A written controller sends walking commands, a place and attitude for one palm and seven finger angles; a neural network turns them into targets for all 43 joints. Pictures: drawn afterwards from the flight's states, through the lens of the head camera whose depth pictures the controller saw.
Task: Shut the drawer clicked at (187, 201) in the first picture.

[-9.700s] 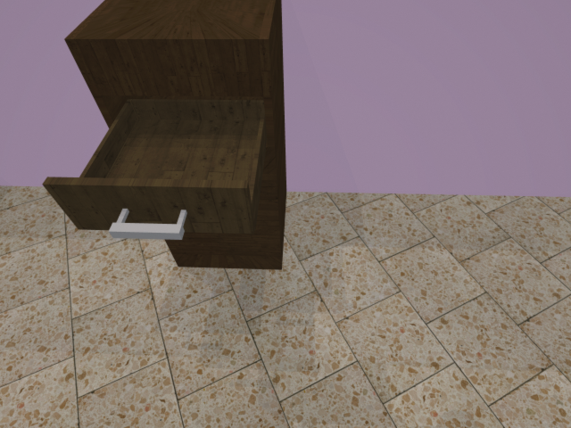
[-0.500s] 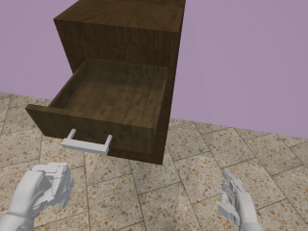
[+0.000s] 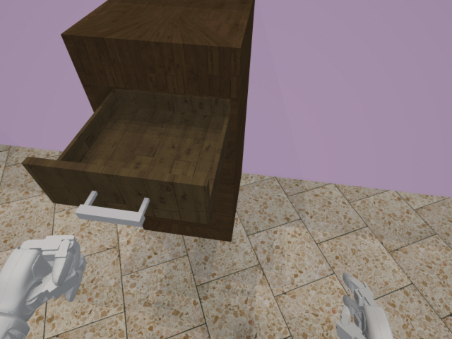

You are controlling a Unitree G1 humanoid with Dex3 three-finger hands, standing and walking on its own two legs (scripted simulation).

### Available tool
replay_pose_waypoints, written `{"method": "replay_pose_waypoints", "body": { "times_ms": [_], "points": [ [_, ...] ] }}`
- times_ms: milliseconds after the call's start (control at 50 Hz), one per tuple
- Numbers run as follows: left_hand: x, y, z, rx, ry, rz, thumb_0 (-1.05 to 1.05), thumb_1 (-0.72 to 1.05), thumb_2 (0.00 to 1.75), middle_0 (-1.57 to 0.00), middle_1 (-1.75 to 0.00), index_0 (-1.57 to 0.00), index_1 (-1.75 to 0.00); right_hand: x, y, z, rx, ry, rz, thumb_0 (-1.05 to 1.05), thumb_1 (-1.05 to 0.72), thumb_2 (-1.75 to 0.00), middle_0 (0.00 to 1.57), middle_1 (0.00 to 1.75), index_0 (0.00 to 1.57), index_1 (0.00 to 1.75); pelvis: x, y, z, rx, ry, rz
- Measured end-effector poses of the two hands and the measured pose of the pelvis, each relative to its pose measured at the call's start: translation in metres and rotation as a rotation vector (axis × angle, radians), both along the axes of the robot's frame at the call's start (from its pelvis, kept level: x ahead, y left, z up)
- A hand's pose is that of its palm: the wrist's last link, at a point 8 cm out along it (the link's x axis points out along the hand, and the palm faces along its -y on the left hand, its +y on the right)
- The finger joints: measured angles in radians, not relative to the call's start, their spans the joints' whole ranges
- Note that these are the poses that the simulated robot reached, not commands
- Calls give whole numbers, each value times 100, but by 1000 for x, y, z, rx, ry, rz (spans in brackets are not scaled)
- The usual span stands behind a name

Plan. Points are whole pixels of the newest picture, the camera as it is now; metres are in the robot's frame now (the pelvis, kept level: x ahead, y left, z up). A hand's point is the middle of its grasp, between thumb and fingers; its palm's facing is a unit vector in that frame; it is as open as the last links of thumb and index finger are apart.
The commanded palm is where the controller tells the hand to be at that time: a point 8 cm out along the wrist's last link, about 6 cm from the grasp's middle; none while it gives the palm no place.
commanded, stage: bring the fist close to the handle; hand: left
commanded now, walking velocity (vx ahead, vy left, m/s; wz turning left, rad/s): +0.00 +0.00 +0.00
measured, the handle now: (114, 207) +0.37 +0.27 -0.01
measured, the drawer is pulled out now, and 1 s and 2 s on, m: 0.30 0.30 0.29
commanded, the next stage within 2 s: push the drawer shut in 1.44 s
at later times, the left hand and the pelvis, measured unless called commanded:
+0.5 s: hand (86, 264) +0.22 +0.25 +0.04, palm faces -0.06 -1.00 -0.07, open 3.3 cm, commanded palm +0.20 +0.30 +0.04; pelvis +0.00 -0.01 -0.01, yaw -1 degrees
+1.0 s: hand (112, 254) +0.27 +0.24 -0.01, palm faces -0.12 -0.99 -0.03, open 3.3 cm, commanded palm +0.25 +0.29 -0.01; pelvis -0.01 +0.02 -0.05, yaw -1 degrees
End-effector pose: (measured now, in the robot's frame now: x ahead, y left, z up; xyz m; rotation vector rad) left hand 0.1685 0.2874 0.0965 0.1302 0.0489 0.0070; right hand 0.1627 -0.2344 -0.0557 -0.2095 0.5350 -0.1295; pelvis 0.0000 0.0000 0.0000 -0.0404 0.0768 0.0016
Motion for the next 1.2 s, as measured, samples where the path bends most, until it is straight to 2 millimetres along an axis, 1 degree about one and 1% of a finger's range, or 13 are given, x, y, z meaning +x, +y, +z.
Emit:
{"method": "replay_pose_waypoints", "body": {
  "times_ms": [140,260,340,420,500,560,680,820,900,980,1080,1140,1200],
  "points": [
    [6,-2,-7,-14,29,-29,2,89,89,-140,-160,-140,-160,3,-16,-3,-14,-3,8,1,-90,-90,20,30,20,30,0,-12,0,2,9,1],
    [19,6,-21,-33,36,-17,2,89,89,-140,-160,-140,-160,3,-30,-9,-41,26,5,1,-90,-90,20,30,20,30,1,-20,-4,4,35,-4],
    [26,10,-28,-38,36,-25,2,89,89,-140,-160,-140,-160,0,-38,-13,-56,52,-4,1,-90,-90,20,30,20,30,3,-21,-7,5,55,-8],
    [32,10,-35,-47,37,-48,2,89,89,-140,-160,-140,-160,-4,-41,-17,-63,71,-16,1,-90,-90,20,30,20,30,5,-18,-10,6,74,-14],
    [37,14,-47,-61,44,-57,2,89,89,-140,-160,-140,-160,-8,-38,-21,-69,89,-23,1,-90,-90,20,30,20,30,4,-13,-13,6,92,-20],
    [41,16,-54,-69,41,-62,2,89,89,-140,-160,-140,-160,-11,-33,-24,-71,99,-20,1,-90,-90,20,30,20,30,2,-8,-17,2,103,-22],
    [50,10,-68,-84,14,-97,2,90,90,-140,-160,-140,-160,-13,-15,-33,-62,106,-4,1,-90,-90,20,30,20,30,-1,3,-26,-6,130,-22],
    [62,8,-84,-90,12,-113,2,89,89,-140,-160,-140,-160,-14,5,-45,-47,119,15,1,-90,-90,20,30,20,30,-6,14,-37,-14,157,-22],
    [70,9,-91,-90,3,-111,2,89,89,-140,-160,-140,-160,-15,13,-52,-47,134,23,1,-90,-90,20,30,21,30,-9,18,-43,-19,174,-21],
    [80,6,-99,-96,5,-117,2,90,90,-140,-160,-140,-160,-17,16,-59,-51,155,26,1,-90,-90,20,30,21,30,-11,21,-49,-22,193,-20],
    [92,-1,-110,-94,17,-133,2,90,90,-140,-160,-140,-160,-21,13,-67,-59,187,14,1,-90,-90,21,30,21,30,-12,22,-55,-21,218,-23],
    [96,-5,-110,-90,15,-134,2,90,90,-140,-160,-140,-160,-24,10,-70,-57,205,-2,1,-90,-90,20,30,21,30,-11,21,-56,-19,224,-27],
    [95,-7,-104,-77,9,-129,2,90,89,-140,-160,-140,-160,-26,7,-71,-49,220,-15,1,-90,-90,20,30,21,30,-9,20,-55,-17,226,-30]
  ]
}}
